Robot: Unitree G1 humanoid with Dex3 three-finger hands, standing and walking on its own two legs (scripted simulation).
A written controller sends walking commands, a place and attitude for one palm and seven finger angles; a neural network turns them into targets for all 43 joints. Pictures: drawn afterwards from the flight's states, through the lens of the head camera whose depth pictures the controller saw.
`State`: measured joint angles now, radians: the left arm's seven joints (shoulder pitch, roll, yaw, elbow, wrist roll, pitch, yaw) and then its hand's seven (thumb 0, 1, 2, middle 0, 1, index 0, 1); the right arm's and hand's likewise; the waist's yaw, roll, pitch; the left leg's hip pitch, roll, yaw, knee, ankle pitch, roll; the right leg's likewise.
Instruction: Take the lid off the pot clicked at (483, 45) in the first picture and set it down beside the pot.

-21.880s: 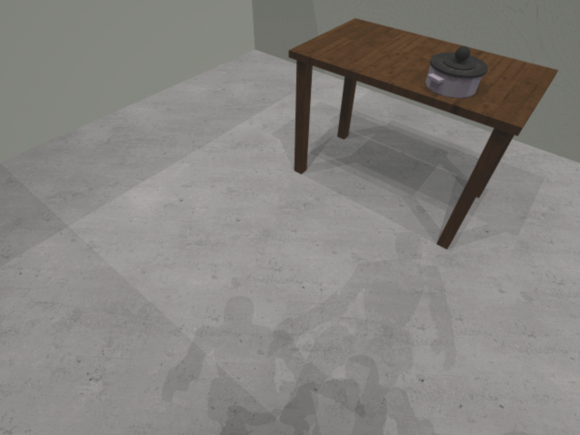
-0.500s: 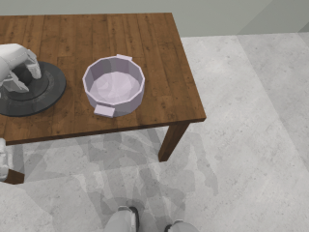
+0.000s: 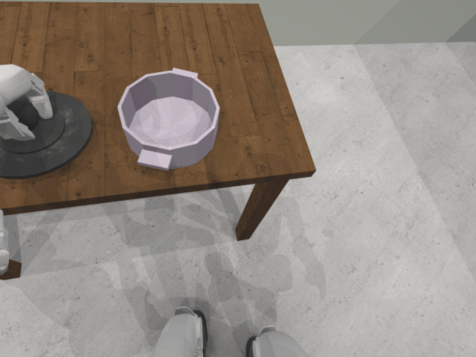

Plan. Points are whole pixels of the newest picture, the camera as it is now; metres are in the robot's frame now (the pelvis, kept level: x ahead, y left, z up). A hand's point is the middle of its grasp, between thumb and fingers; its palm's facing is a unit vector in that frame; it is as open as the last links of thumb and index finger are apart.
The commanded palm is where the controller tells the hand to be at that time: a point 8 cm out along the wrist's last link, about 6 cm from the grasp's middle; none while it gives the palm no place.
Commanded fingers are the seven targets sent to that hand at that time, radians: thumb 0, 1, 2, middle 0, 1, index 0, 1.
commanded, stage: lower the lid onto the table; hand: left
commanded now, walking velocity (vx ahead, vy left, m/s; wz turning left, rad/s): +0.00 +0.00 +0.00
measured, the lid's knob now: (21, 115) +0.51 +0.33 +0.02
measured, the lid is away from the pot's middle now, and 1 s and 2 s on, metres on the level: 0.24 0.26 0.26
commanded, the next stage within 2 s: open the fingers wide in 0.26 s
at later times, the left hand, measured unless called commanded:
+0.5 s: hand (14, 140) +0.47 +0.34 +0.00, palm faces -0.45 -0.15 -0.88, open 6.8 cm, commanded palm +0.51 +0.32 +0.07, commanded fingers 0.00 0.69 0.60 -0.80 -1.06 -0.78 -1.05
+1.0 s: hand (7, 147) +0.45 +0.34 +0.01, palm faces -0.41 -0.13 -0.90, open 7.9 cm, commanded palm +0.51 +0.32 +0.07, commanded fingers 0.00 0.17 0.59 -0.43 -0.94 -0.42 -0.94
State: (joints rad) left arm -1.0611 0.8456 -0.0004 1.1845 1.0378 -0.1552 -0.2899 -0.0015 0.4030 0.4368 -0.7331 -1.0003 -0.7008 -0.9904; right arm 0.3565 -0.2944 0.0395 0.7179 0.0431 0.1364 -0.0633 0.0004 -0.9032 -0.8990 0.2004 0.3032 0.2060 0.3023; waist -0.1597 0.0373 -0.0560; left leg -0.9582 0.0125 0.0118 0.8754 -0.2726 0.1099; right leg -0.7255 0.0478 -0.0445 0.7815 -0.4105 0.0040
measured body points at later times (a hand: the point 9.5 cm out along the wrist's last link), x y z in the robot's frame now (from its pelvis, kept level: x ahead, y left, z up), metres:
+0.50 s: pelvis -0.01 +0.01 -0.01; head +0.13 +0.06 +0.41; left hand +0.49 +0.35 +0.05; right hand -0.01 -0.26 -0.11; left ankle +0.07 +0.05 -0.69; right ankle -0.03 -0.16 -0.69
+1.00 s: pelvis -0.03 +0.02 -0.02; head +0.10 +0.07 +0.41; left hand +0.47 +0.35 +0.06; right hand -0.01 -0.27 -0.11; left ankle +0.07 +0.05 -0.69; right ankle -0.02 -0.16 -0.69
